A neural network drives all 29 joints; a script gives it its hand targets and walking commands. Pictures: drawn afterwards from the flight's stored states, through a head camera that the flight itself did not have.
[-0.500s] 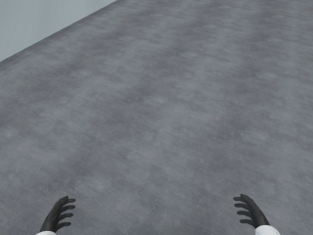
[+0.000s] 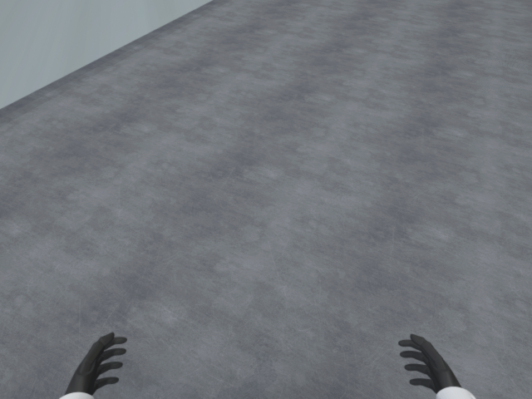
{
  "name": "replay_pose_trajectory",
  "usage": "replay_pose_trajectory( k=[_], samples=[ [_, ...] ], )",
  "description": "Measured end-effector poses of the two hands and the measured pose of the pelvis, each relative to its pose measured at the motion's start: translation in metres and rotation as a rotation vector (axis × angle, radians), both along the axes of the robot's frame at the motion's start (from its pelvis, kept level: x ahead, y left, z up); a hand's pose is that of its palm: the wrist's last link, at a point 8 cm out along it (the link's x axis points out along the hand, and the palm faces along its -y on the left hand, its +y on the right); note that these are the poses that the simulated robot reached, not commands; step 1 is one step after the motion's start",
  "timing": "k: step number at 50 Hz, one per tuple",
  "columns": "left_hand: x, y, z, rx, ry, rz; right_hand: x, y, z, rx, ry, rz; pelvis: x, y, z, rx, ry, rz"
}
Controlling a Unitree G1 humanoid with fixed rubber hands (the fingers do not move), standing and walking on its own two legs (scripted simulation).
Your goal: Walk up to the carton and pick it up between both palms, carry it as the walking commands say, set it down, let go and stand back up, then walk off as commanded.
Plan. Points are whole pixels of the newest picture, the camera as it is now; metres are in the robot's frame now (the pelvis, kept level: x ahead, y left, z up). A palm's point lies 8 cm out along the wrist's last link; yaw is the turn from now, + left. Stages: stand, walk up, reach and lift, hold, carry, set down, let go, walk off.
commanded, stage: stand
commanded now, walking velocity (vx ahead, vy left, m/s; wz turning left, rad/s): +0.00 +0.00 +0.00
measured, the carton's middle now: out of the picture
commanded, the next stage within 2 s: walk up in 0.44 s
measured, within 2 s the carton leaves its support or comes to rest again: neither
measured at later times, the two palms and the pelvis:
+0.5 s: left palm (80, 398) +0.15 +0.27 -0.07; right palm (449, 394) +0.14 -0.28 -0.08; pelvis +0.00 +0.00 +0.00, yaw +0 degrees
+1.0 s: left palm (144, 355) +0.20 +0.19 -0.06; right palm out of the picture +0.09 -0.48 -0.06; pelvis +0.01 -0.11 -0.01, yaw -9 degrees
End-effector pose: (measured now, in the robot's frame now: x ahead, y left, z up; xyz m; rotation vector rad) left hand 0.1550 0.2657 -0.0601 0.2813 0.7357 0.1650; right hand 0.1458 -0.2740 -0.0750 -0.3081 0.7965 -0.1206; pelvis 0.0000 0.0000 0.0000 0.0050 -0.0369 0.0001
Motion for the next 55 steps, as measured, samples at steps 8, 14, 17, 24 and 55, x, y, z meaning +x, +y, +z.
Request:
replay_pose_trajectory(
  k=[8,14,17,24,55],
  samples=[
    [-0.001,0.001,-0.001,0.000,0.004,0.001,-0.002,-0.001,0.000,-0.004,0.008,-0.003,0.000,0.000,0.000,0.000,0.000,0.000],
    [-0.004,0.002,-0.003,0.000,0.016,0.004,-0.004,-0.003,-0.001,-0.009,0.015,-0.005,0.000,0.000,0.000,0.000,0.000,0.000],
    [-0.005,0.003,-0.004,0.001,0.018,0.005,-0.006,-0.004,-0.002,-0.010,0.022,-0.007,-0.001,0.000,0.000,0.000,-0.001,0.000],
    [-0.008,0.004,-0.006,0.003,0.028,0.008,-0.009,-0.005,-0.003,-0.013,0.029,-0.011,-0.002,0.000,0.000,0.000,-0.003,0.000],
    [0.064,-0.109,0.014,0.094,0.146,-0.220,-0.056,-0.235,0.022,-0.185,0.061,-0.219,0.028,-0.140,0.002,0.018,0.020,-0.212]
  ],
)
